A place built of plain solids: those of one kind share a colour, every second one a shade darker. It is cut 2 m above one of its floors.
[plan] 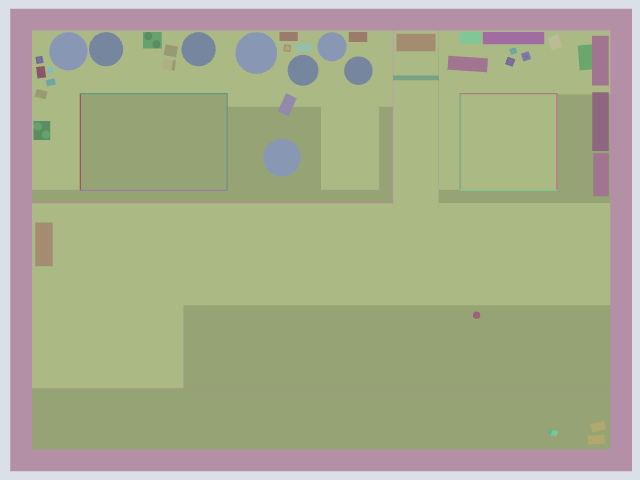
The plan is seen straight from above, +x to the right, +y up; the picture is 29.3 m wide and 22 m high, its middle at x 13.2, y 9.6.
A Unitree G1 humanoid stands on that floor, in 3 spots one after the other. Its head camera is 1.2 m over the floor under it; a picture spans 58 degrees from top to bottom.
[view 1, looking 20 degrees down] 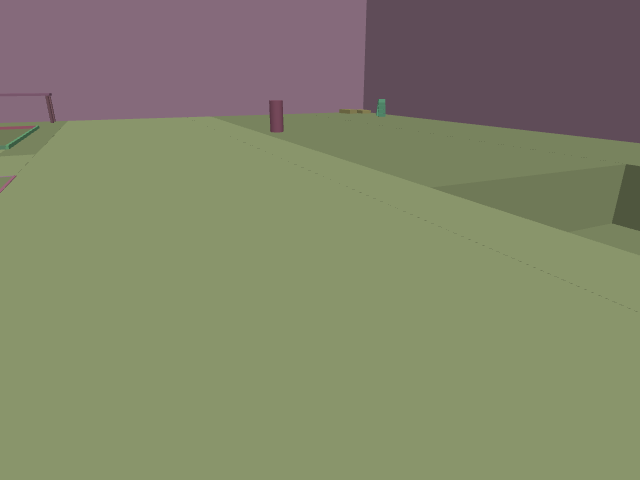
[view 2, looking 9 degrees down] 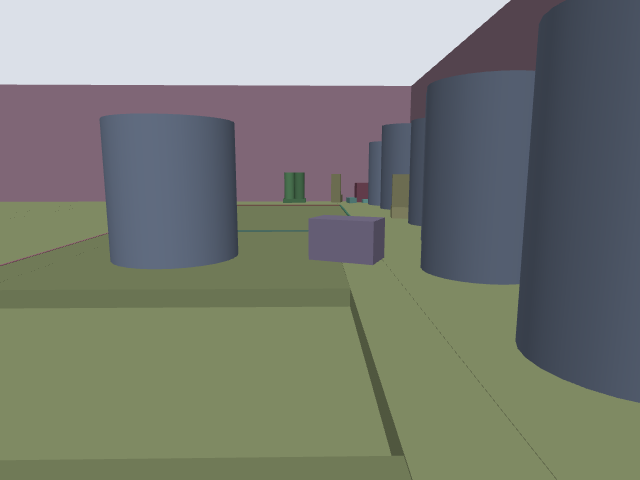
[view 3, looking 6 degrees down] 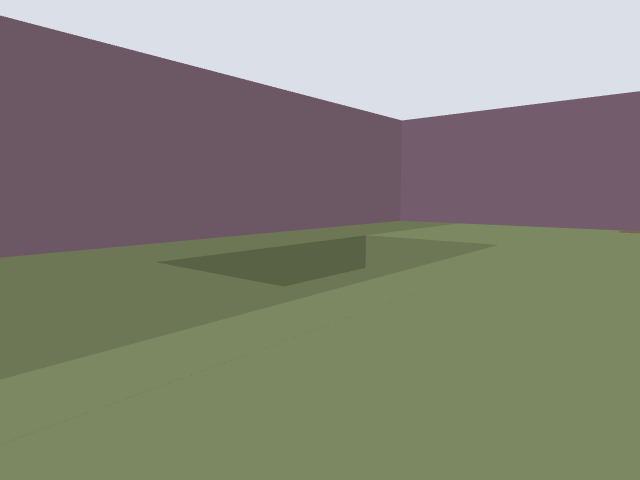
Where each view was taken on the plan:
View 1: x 9.50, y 10.00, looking -25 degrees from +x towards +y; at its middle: floor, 3.51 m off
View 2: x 17.60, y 15.32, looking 179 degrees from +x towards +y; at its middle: pump_skid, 5.84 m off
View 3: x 17.58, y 9.95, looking -140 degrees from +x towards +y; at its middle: floor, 11.49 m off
